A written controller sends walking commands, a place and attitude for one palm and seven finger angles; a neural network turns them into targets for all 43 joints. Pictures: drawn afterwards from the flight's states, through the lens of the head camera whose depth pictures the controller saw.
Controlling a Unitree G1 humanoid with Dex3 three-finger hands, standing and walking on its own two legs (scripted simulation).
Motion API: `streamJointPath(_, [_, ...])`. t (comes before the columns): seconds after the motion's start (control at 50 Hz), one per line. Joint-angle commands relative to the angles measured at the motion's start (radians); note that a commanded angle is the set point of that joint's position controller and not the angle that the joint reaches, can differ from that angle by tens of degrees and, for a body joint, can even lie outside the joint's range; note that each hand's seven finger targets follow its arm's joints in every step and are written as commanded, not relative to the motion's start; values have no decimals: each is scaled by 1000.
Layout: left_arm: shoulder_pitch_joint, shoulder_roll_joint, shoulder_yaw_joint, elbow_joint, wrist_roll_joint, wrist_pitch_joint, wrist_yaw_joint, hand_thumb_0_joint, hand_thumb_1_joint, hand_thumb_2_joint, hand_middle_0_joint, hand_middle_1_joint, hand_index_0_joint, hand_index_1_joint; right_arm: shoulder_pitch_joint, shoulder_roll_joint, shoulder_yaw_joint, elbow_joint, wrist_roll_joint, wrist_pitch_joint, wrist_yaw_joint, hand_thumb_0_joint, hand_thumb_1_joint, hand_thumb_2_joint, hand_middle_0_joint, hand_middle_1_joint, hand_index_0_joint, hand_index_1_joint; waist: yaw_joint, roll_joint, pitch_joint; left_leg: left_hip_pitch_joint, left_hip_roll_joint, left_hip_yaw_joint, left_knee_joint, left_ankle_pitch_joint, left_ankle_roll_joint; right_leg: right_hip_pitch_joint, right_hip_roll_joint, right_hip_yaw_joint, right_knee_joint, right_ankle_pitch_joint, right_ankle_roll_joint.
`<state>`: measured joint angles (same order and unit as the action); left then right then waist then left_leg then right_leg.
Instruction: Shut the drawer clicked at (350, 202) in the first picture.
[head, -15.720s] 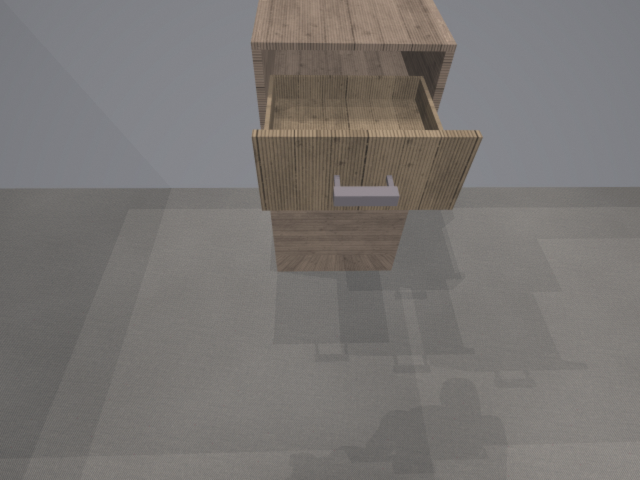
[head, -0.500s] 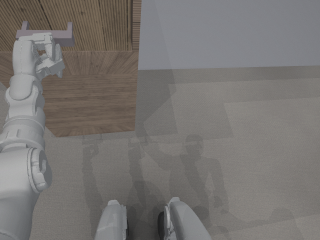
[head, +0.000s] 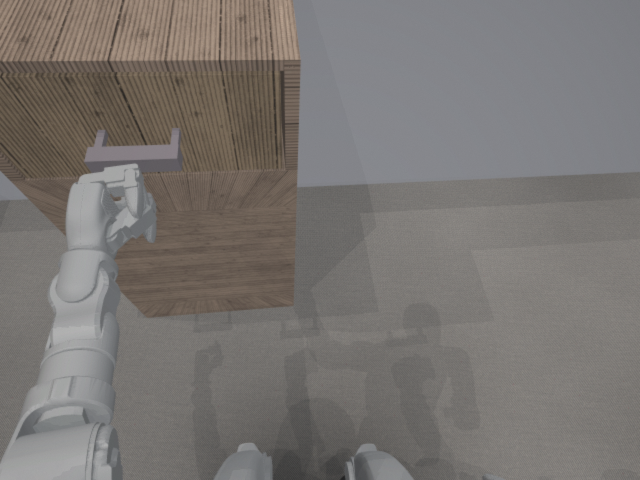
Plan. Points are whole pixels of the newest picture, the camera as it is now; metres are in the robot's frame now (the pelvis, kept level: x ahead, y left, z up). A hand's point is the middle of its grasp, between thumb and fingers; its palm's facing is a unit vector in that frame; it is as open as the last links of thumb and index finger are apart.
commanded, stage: draw the hand back to the body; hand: left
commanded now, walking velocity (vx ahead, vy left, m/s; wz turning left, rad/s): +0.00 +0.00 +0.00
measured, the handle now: (137, 147) +0.54 +0.24 +0.04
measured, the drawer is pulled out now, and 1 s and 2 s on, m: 0.00 0.00 0.00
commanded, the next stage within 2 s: step back with the hand held close in 1.22 s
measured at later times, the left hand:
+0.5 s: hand (71, 295) +0.29 +0.21 +0.13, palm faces +0.22 -0.94 -0.24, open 3.3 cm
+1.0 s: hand out of the picture +0.19 +0.22 +0.22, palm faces +0.41 -0.83 -0.38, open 3.3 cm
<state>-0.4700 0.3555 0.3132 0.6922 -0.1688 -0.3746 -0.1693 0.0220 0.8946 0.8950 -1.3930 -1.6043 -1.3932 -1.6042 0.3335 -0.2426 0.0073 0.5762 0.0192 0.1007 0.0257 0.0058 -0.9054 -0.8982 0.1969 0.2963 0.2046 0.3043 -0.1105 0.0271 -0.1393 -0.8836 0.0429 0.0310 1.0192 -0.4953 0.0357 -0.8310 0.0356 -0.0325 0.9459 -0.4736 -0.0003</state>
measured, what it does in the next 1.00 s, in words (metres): rises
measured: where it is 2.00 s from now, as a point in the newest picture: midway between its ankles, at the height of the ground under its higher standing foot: outside the picture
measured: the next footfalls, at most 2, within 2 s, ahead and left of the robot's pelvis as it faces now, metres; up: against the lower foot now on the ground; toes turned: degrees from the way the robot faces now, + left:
none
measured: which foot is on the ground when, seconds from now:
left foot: down 0.00-1.00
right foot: down 0.00-1.00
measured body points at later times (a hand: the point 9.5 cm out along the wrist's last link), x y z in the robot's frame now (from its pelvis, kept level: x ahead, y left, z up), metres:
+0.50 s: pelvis +0.01 -0.01 +0.05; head +0.02 -0.02 +0.50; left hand +0.27 +0.26 +0.15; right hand +0.20 -0.24 -0.04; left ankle -0.01 +0.09 -0.67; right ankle -0.02 -0.13 -0.67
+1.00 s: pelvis +0.01 -0.02 +0.07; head -0.01 -0.05 +0.51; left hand +0.16 +0.26 +0.24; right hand +0.21 -0.23 -0.02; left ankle -0.01 +0.09 -0.67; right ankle -0.02 -0.13 -0.67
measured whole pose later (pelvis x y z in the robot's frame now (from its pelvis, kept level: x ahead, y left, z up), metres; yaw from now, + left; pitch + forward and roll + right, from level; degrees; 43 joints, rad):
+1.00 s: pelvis +0.01 -0.02 +0.07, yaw +3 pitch -3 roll +0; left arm 0.50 0.34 0.26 -0.40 -0.09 -0.08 0.10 0.02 0.89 0.89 -1.40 -1.60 -1.40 -1.60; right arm 0.21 -0.23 0.02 0.60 0.01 -0.07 -0.05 0.01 -0.90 -0.90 0.20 0.30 0.20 0.30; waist 0.05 0.07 -0.02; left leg -0.13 0.01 0.02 0.46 -0.28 0.01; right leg -0.09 0.02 -0.04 0.43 -0.29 -0.02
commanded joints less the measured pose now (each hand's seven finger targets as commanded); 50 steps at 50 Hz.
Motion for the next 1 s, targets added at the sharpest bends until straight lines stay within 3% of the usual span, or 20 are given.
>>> streamJointPath(0.0, [-121,193,40,-390,-60,-13,8,0,900,900,-1400,-1600,-1400,-1600,76,-158,-57,-116,21,-43,-23,0,-900,-900,200,300,200,300,43,75,-434,441,-7,-56,-149,706,-14,309,14,-10,-112,585,-13])
streamJointPath(0.06, [-14,161,22,-508,-76,2,15,0,900,900,-1400,-1600,-1400,-1600,47,-152,-56,-134,22,-69,-29,0,-900,-900,200,300,200,300,49,78,-408,465,-13,-46,-177,707,-11,364,11,-8,-139,614,-14])
streamJointPath(0.1, [22,115,-15,-529,-82,19,7,0,900,900,-1400,-1600,-1400,-1600,21,-147,-53,-131,27,-84,-31,0,-900,-900,200,300,200,300,33,67,-331,470,-13,-46,-199,660,-11,347,10,-14,-165,584,-10])
streamJointPath(0.14, [57,106,-25,-537,-88,42,-6,0,900,900,-1400,-1600,-1400,-1600,0,-151,-51,-133,29,-95,-38,0,-900,-900,200,300,200,300,31,38,-292,469,-15,-50,-222,606,-12,353,8,-20,-185,546,-11])
streamJointPath(0.16, [55,113,-25,-573,-93,49,-16,0,900,900,-1400,-1600,-1400,-1600,-12,-153,-51,-138,32,-102,-42,0,-900,-900,200,300,200,300,31,58,-287,481,-18,-47,-225,593,-9,360,6,-15,-192,545,-14])
streamJointPath(0.2, [92,116,-25,-612,-97,66,-29,0,900,900,-1400,-1600,-1400,-1600,-38,-149,-47,-146,34,-113,-50,0,-900,-900,200,300,200,300,45,80,-289,510,-20,-53,-245,599,-12,380,0,-18,-204,535,-16])
streamJointPath(0.22, [106,94,-44,-639,-102,75,-37,0,900,900,-1400,-1600,-1400,-1600,-54,-145,-44,-155,36,-123,-53,0,-900,-900,200,300,200,300,44,72,-277,520,-20,-57,-255,575,-13,378,0,-23,-214,513,-15])
streamJointPath(0.28, [168,131,-6,-663,-115,102,-48,0,900,900,-1400,-1600,-1400,-1600,-88,-145,-34,-166,35,-142,-61,0,-900,-900,200,300,200,300,64,41,-238,507,-29,-58,-286,500,-9,415,0,-24,-235,481,-19])
streamJointPath(0.32, [193,122,-9,-702,-126,123,-54,0,900,900,-1400,-1600,-1400,-1600,-119,-141,-26,-182,38,-156,-66,0,-900,-900,200,300,200,300,72,41,-211,504,-34,-58,-310,450,-8,432,-3,-25,-255,456,-21])
streamJointPath(0.34, [220,242,-4,-757,11,154,69,0,900,900,-1400,-1600,-1400,-1600,-178,-130,-36,-196,36,-138,-83,0,-900,-900,200,300,200,300,129,40,-209,545,-43,-44,-354,431,-7,483,-31,25,-319,419,-36])
streamJointPath(0.38, [319,129,-79,-803,36,206,164,0,900,900,-1400,-1600,-1400,-1600,-198,-115,-20,-206,32,-132,-96,0,-900,-900,200,300,200,300,113,44,-135,573,-38,-40,-409,394,-8,508,-36,19,-360,390,-32])
streamJointPath(0.48, [383,139,-72,-912,70,258,254,0,900,900,-1400,-1600,-1400,-1600,-226,-111,-6,-186,22,-132,-114,0,-900,-900,200,300,200,300,111,-12,-80,666,-32,-40,-492,414,-2,600,-36,13,-440,419,-28])
streamJointPath(0.52, [411,124,-82,-955,76,266,267,0,900,900,-1400,-1600,-1400,-1600,-239,-107,-1,-179,18,-140,-114,0,-900,-900,200,300,200,300,115,23,-52,703,-33,-40,-525,419,-4,622,-40,11,-468,418,-28])
streamJointPath(0.56, [438,137,-68,-973,81,269,275,0,900,900,-1400,-1600,-1400,-1600,-252,-110,1,-166,15,-147,-115,0,-900,-900,200,300,200,300,121,-5,-7,715,-34,-38,-553,401,-2,632,-34,12,-507,396,-26])
streamJointPath(0.58, [458,124,-71,-993,81,270,277,0,900,900,-1400,-1600,-1400,-1600,-255,-104,2,-165,13,-152,-114,0,-900,-900,200,300,200,300,121,13,6,729,-34,-36,-565,405,-2,645,-38,13,-514,402,-27])
streamJointPath(0.62, [510,120,-62,-1029,83,269,281,0,900,900,-1400,-1600,-1400,-1600,-262,-97,4,-160,9,-162,-111,0,-900,-900,200,300,200,300,129,38,8,757,-35,-34,-582,424,-4,671,-40,12,-530,416,-27])
streamJointPath(0.68, [605,127,-32,-1079,79,265,278,0,900,900,-1400,-1600,-1400,-1600,-270,-94,0,-156,4,-172,-103,0,-900,-900,200,300,200,300,138,4,22,767,-33,-30,-601,440,-4,702,-39,12,-553,432,-25])
streamJointPath(0.78, [718,132,2,-1179,76,250,277,0,900,900,-1400,-1600,-1400,-1600,-278,-88,-5,-152,-2,-194,-92,0,-900,-900,200,300,200,300,146,20,61,773,-34,-23,-615,448,-5,718,-44,14,-576,445,-22])
streamJointPath(0.82, [765,138,22,-1229,78,242,279,0,900,900,-1400,-1600,-1400,-1600,-274,-86,-9,-150,-3,-204,-90,0,-900,-900,200,300,200,300,150,34,38,790,-33,-21,-611,483,-3,732,-46,13,-572,478,-21])
streamJointPath(0.98, [937,153,81,-1356,75,212,286,0,900,900,-1400,-1600,-1400,-1600,-273,-77,-19,-152,0,-246,-90,0,-900,-900,200,300,200,300,162,11,75,778,-30,-18,-604,459,-4,715,-46,14,-579,463,-17])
